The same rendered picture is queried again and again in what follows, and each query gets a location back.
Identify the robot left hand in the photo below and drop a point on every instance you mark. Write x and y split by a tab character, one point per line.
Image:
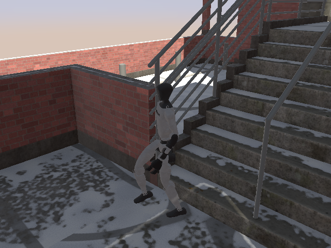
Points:
156	164

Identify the left robot forearm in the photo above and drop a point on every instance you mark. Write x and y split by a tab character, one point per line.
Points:
170	144

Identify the left robot upper arm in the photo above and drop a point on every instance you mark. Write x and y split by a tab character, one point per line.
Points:
170	117

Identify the humanoid robot torso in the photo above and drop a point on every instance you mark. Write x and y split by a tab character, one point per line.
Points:
163	127

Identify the robot right foot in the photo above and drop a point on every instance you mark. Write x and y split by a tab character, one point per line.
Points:
142	198

